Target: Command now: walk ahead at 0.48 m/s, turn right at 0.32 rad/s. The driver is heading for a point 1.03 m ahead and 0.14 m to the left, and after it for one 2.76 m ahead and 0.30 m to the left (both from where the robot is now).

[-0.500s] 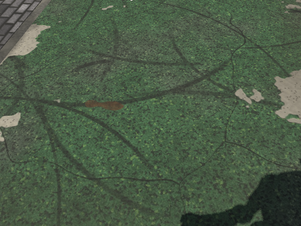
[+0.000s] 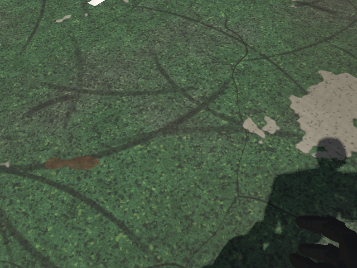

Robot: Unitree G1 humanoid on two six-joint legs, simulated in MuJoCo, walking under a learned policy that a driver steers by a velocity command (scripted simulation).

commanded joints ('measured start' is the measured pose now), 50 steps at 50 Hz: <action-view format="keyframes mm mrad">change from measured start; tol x32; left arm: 1 -73 109 12 -92 29 -7 -9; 22 -546 89 -16 -266 -4 -41 -55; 28 -17 264 50 -141 13 -35 -47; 50 -145 204 26 -49 10 -16 -6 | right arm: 1 378 -223 -70 21 -20 -9 -15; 28 522 -93 1 119 9 25 -24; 50 53 -69 -15 -99 15 77 39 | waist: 1 -238 -66 -287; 2 -159 298 -437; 21 -175 47 46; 28 25 -271 -392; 50 -35 -77 76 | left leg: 1 646 191 -199 68 -41 130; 3 937 417 -789 -130 -418 271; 8 389 253 -314 -244 -84 186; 22 459 271 -118 -238 -11 130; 26 314 176 -12 264 208 42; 29 -312 68 -89 874 -534 -9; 42 -198 127 -77 349 100 -32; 50 -222 77 61 178 -99 31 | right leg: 1 -285 -108 28 511 680 -36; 2 -661 41 -21 865 -32 36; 3 -780 -6 39 981 -87 22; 23 -588 -114 -190 155 393 9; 26 -42 -169 -122 135 399 -91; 28 353 -466 538 -47 190 -278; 34 -221 -294 6 -217 378 -152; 50 83 -347 -352 -109 867 -65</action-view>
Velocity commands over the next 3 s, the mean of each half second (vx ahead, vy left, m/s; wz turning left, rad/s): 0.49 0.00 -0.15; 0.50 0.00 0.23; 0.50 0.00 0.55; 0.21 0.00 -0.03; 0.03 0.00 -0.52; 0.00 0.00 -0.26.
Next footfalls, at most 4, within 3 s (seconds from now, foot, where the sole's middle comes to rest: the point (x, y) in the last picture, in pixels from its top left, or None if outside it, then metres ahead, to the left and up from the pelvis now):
0.52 right None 0.44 -0.15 -0.76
1.08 left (189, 196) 0.74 0.09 -0.76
1.56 right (217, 135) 1.06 -0.01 -0.76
1.96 left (168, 145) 0.99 0.21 -0.76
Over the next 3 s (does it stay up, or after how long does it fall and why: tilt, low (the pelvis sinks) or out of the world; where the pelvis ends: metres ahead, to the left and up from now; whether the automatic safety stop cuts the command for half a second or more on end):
stays up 1.00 0.06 0.01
